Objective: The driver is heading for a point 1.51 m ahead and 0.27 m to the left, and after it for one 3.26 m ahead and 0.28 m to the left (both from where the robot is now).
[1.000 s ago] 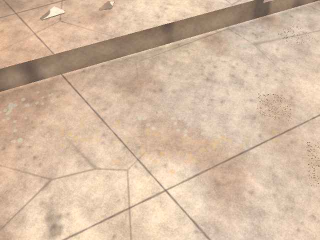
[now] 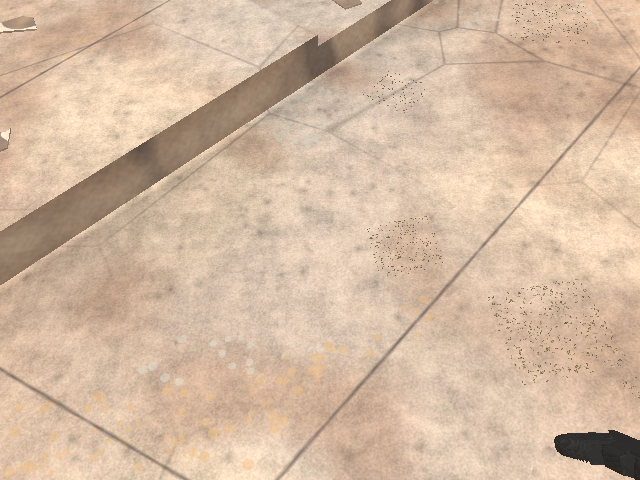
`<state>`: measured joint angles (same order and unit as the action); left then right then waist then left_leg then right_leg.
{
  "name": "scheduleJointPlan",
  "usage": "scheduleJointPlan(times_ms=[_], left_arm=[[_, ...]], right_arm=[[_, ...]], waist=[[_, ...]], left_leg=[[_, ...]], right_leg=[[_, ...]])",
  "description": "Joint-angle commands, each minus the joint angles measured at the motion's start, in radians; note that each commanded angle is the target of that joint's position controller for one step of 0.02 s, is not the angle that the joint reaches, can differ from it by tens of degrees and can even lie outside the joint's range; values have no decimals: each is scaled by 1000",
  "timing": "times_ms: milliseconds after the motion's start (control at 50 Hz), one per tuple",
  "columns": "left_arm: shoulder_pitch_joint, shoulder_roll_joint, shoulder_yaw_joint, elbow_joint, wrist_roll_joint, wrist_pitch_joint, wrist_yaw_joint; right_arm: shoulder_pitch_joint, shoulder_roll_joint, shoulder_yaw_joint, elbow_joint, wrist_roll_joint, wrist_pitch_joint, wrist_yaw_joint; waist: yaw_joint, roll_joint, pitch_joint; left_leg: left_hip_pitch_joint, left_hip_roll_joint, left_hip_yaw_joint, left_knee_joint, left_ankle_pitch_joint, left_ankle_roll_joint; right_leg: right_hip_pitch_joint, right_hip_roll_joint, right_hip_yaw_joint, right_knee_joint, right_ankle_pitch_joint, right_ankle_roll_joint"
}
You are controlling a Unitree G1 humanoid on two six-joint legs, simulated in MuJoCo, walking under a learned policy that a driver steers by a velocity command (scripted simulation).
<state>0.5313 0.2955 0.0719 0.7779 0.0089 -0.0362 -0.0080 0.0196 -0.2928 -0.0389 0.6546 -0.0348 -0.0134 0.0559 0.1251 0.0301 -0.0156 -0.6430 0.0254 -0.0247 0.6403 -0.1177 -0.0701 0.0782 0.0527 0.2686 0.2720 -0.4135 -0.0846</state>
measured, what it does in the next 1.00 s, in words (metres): walks ahead: left foot, then right foot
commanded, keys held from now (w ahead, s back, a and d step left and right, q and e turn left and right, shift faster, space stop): w+e+shift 0.10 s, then w+shift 0.20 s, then w+q+shift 0.70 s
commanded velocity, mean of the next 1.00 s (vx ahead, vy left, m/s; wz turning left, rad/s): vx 0.96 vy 0.00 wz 0.15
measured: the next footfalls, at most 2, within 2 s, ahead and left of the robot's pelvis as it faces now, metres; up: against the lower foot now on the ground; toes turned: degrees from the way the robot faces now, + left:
left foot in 0.06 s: +0.21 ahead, +0.14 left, +0.00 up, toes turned -7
right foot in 0.48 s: +0.56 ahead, -0.19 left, +0.00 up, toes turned -12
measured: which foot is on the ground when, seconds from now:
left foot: up 0.00-0.04, down 0.06-0.48, up 0.50-0.92, down 0.94-1.00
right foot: down 0.00-0.06, up 0.08-0.46, down 0.48-0.94, up 0.96-1.00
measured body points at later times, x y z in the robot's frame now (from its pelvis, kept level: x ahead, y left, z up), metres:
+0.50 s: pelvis +0.41 -0.06 -0.02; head +0.45 -0.07 +0.43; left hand +0.73 +0.07 -0.06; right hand +0.23 -0.28 -0.15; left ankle +0.18 +0.14 -0.70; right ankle +0.52 -0.18 -0.73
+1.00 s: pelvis +0.88 -0.08 -0.04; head +0.90 -0.08 +0.41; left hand +0.88 +0.18 -0.17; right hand +1.06 -0.34 -0.14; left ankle +0.96 -0.07 -0.73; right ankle +0.66 -0.25 -0.58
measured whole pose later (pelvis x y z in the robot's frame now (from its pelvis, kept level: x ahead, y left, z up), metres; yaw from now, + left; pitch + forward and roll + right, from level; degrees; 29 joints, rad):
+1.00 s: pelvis +0.88 -0.08 -0.04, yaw +13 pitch -1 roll +0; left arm 0.32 0.25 0.01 0.83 0.04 -0.07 0.01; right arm 0.18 -0.32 -0.05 0.77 -0.02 0.00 0.04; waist -0.02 0.01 0.06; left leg -0.49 -0.16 0.13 0.76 -0.29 0.23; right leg -0.12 -0.02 -0.06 1.37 -0.36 0.02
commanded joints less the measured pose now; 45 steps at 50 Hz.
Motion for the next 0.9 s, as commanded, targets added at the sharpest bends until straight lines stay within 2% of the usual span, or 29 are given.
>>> scheduleJointPlan(times_ms=[20, 40, 60, 80, 100, 120, 140, 160, 200, 280, 340, 380, 420, 440, 460, 480, 500, 520, 540, 560, 580, 620, 660, 700, 760, 800, 840, 860, 900], left_arm=[[-131, 221, 55, -74, 0, -25, 11], [-166, 232, 57, -76, 1, -31, 3], [-196, 192, 46, -88, 1, -42, -6], [-142, 26, 6, -145, -30, -51, -8], [-158, 60, -7, -145, -31, -40, -6], [-215, 104, 2, -126, -4, -29, -10], [-238, 111, 1, -115, 18, -23, -24], [-263, 99, -1, -112, 30, -18, -39], [-293, 58, -18, -128, 37, -3, -60], [-429, 51, -36, -184, 37, 13, -74], [-582, 63, -56, -246, 37, 1, -93], [-632, 37, -72, -251, 37, -11, -102], [-590, 63, -64, -231, 38, -15, -82], [-499, 93, -50, -206, 43, -16, -64], [-297, 128, -29, -144, 46, -19, -43], [-115, 190, -1, -88, 59, -21, -20], [-32, 295, 25, -69, 86, -31, 2], [-40, 310, 28, -92, 72, -30, 4], [-133, 235, 19, -78, 58, -30, 4], [-205, 159, 1, -72, 49, -38, 3], [-242, 121, -5, -61, 50, -46, 1], [-244, 75, -17, -35, 33, -61, 3], [-222, 43, -24, 2, 10, -81, -2], [-207, 23, -28, 26, 6, -94, -4], [-206, 32, -28, 46, 14, -102, 2], [-191, 71, -24, 59, 12, -100, 14], [-156, 126, -16, 63, 13, -96, 31], [-160, 166, -7, 56, 16, -83, 42], [-237, 223, 13, 25, 27, -46, 54]], right_arm=[[-21, -126, -32, -90, 13, -37, -21], [192, -172, -54, -32, 14, -44, -43], [425, -242, -78, 4, -1, -51, -71], [522, -349, -97, 8, -40, -56, -79], [364, -300, -86, -15, -34, -52, -76], [273, -198, -63, -27, -28, -48, -75], [269, -142, -51, -6, -26, -48, -72], [277, -112, -41, 17, -27, -52, -71], [313, -70, -25, 70, -20, -74, -63], [363, -80, -21, 128, 0, -111, -47], [369, -98, -19, 152, 10, -116, -45], [418, -128, -21, 184, 28, -113, -40], [428, -208, -36, 202, 25, -111, -38], [437, -245, -42, 213, 23, -107, -42], [423, -265, -46, 217, 23, -97, -49], [407, -245, -40, 209, 26, -94, -50], [469, -64, -5, 171, 25, -93, -40], [500, -62, -7, 133, 62, -90, -44], [396, -123, -26, 126, 56, -78, -48], [359, -99, -18, 126, 46, -75, -41], [354, -75, -15, 144, 37, -66, -34], [388, -38, -13, 162, 17, -30, -17], [301, -12, -12, 132, 13, -2, -5], [200, 2, -4, 89, 11, 8, 8], [85, -2, 11, 40, 20, 5, 26], [15, -12, 20, 14, 18, 0, 38], [27, -39, 18, 20, 21, 1, 40], [82, -60, 15, 32, 20, 3, 35], [385, -144, -23, 117, 21, 6, 15]], waist=[[-126, -194, 50], [-231, -135, -69], [-343, -39, -226], [-304, 312, -391], [-226, 318, -307], [-208, 169, -160], [-196, 53, -91], [-183, 36, -42], [-155, 85, 35], [-130, 47, 125], [-125, 23, 174], [-138, 7, 178], [-100, 23, 120], [-51, 49, 33], [53, 61, -73], [144, 58, -170], [76, -211, -311], [37, -285, -453], [6, -156, -262], [-32, -109, -105], [-69, -93, -39], [-126, -131, 0], [-140, -105, 67], [-143, -103, 111], [-154, -87, 146], [-155, -52, 170], [-174, -71, 122], [-215, -109, 83], [-376, -149, -72]], left_leg=[[312, -58, 34, -87, -94, 40], [599, -71, 47, -88, -122, 63], [914, 60, -76, -79, -307, 91], [1128, 379, -612, -294, -908, 151], [962, 424, -894, -456, -980, 173], [824, 386, -745, -421, -860, 179], [723, 342, -575, -399, -690, 191], [645, 292, -451, -410, -551, 189], [555, 245, -318, -449, -413, 195], [555, 247, -150, -540, -210, 217], [451, 186, 26, -638, -15, 202], [407, 182, 32, -689, 205, 218], [528, 199, 54, -559, 647, 218], [578, 207, 61, -405, 882, 210], [536, 191, 69, -158, 926, 194], [350, 134, 70, 138, 695, 178], [90, 4, 50, 557, -179, 175], [-14, -51, -75, 776, -335, 188], [-94, 8, -78, 794, -206, 193], [-104, 49, -57, 732, -130, 187], [-66, 79, -55, 691, -109, 176], [-4, 107, -47, 664, -107, 157], [-75, 127, -36, 642, -88, 150], [-119, 122, 5, 579, 9, 147], [-94, 81, 92, 391, 150, 170], [-15, 41, 169, 205, 201, 199], [108, -42, 244, 134, 205, 229], [170, -73, 248, 112, 150, 246], [492, -126, 216, 122, 40, 287]], right_leg=[[-218, -197, 169, 32, 575, -106], [-296, -138, 115, 268, 739, -75], [-468, -41, 40, 600, 646, -49], [-746, 99, -64, 951, -61, -29], [-830, 43, -94, 1091, -43, -45], [-840, -20, -125, 1109, 59, -49], [-818, -68, -150, 1067, 120, -46], [-793, -92, -154, 1027, 141, -39], [-793, -110, -132, 974, 146, -21], [-932, -94, -108, 868, 231, 4], [-786, -90, -236, 568, 352, 10], [-589, -84, -347, 451, 408, -12], [-478, -37, -355, 400, 332, -26], [-357, 2, -356, 395, 253, -33], [-125, 26, -340, 352, 222, -36], [150, -58, -262, 341, 188, -31], [379, -369, 111, 266, -205, -39], [355, -523, 526, 49, -358, -59], [211, -461, 411, 10, -324, -49], [55, -425, 247, 10, -164, -51], [-52, -381, 127, -10, -8, -39], [-171, -344, -34, -58, 98, -27], [-183, -324, -164, -105, 230, -7], [-195, -281, -309, -143, 388, 24], [-190, -222, -479, -164, 626, 45], [-162, -215, -547, -183, 791, 66], [-70, -235, -573, -81, 1256, 82], [-19, -260, -568, 16, 1429, 90], [-52, -293, -534, 390, 1565, 77]])
Velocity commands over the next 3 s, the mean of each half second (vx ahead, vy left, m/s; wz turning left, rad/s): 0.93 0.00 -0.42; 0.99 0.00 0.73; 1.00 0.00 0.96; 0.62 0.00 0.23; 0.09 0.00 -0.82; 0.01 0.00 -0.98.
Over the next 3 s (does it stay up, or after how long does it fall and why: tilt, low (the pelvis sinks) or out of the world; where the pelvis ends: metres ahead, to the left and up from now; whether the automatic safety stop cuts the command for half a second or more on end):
stays up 1.85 0.39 0.13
